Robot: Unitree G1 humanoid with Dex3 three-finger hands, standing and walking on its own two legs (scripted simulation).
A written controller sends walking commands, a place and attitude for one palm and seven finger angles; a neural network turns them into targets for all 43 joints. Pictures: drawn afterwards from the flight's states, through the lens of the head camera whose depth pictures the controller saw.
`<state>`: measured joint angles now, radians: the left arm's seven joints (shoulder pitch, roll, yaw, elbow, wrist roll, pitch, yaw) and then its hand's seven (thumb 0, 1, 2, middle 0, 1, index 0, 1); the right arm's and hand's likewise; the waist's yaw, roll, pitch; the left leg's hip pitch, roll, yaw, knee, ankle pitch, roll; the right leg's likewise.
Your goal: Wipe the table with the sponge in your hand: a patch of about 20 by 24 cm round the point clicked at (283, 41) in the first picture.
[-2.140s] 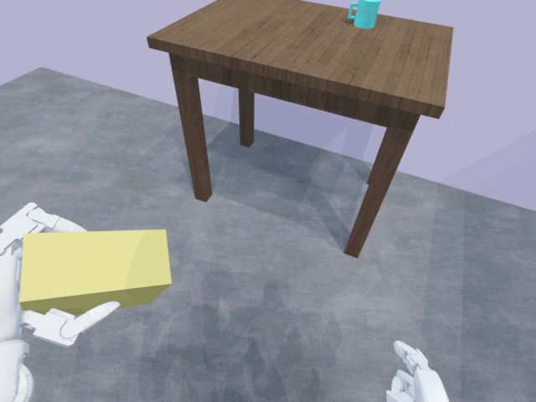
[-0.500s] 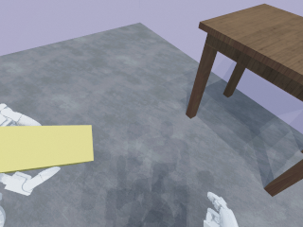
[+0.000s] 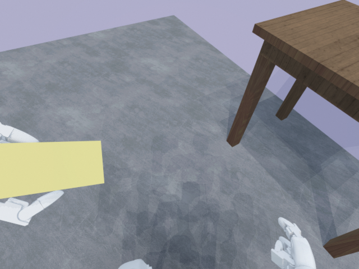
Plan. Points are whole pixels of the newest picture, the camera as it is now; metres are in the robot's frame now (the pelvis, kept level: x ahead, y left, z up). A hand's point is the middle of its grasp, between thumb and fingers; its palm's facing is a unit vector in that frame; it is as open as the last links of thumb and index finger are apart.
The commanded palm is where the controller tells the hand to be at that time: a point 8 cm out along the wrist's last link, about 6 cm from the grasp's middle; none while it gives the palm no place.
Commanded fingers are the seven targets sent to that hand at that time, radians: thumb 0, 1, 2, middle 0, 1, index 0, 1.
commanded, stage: walk to a spot facing it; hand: left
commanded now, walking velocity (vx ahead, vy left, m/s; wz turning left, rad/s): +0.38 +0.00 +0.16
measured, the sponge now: (62, 168) +0.24 +0.20 +0.17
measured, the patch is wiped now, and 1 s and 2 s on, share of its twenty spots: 0.00 0.00 0.00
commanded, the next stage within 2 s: turn to face it in 1.00 s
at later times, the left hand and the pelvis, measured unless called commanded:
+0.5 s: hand (88, 115) +0.35 +0.19 +0.17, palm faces +0.49 -0.77 -0.41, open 10.5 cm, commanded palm +0.27 +0.24 +0.20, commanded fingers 0.00 0.10 1.30 -1.20 -1.60 -1.20 -1.60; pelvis +0.14 -0.06 +0.01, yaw +7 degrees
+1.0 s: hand (68, 68) +0.44 +0.25 +0.20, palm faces +0.59 -0.68 -0.43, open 10.5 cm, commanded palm +0.35 +0.28 +0.20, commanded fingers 0.00 0.10 1.30 -1.20 -1.60 -1.20 -1.60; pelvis +0.28 -0.03 +0.01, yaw +17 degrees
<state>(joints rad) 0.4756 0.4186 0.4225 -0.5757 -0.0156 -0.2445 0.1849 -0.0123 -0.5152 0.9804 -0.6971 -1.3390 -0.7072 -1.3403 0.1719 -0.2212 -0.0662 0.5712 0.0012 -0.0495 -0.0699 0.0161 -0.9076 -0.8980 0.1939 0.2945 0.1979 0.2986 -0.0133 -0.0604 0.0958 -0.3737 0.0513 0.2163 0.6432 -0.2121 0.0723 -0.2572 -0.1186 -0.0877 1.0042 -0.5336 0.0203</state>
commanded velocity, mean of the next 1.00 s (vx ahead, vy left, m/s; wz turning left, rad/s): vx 0.32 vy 0.00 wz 0.39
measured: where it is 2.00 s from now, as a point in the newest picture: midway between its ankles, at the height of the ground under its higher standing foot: (193, 239)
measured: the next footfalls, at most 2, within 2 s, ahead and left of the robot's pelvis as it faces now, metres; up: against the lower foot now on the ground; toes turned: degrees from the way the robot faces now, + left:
right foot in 0.40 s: +0.20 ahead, -0.15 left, +0.00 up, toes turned -7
left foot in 0.82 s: +0.36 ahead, +0.11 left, +0.00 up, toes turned +23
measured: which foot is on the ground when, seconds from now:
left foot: down 0.00-0.40, up 0.42-0.80, down 0.82-1.00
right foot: up 0.00-0.38, down 0.40-0.80, up 0.82-1.00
